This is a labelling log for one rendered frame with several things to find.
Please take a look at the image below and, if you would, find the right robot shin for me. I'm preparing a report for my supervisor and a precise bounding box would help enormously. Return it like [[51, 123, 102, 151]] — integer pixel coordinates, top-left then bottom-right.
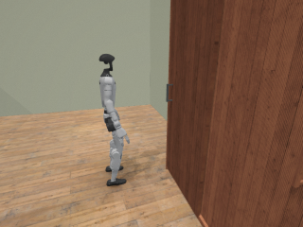
[[111, 151, 123, 182]]

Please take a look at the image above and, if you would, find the wardrobe door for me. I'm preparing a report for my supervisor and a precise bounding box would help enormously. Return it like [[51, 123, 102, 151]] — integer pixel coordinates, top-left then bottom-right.
[[200, 0, 303, 227], [167, 0, 223, 217]]

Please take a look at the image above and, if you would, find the robot right upper arm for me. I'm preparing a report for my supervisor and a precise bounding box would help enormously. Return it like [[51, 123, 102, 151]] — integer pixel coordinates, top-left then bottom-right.
[[103, 77, 114, 107]]

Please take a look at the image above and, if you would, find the handle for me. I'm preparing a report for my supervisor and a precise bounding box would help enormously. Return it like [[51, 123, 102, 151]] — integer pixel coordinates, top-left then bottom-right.
[[291, 147, 303, 188], [166, 83, 173, 102]]

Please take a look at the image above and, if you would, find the right robot forearm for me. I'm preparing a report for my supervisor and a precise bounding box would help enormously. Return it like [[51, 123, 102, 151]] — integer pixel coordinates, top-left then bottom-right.
[[106, 100, 122, 130]]

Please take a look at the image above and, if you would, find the robot left foot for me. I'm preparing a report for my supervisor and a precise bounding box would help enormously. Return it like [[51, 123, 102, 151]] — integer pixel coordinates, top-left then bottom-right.
[[105, 166, 123, 172]]

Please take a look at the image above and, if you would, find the right robot hand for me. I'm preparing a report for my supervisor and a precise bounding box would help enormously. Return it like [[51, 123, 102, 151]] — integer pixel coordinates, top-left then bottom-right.
[[116, 127, 130, 147]]

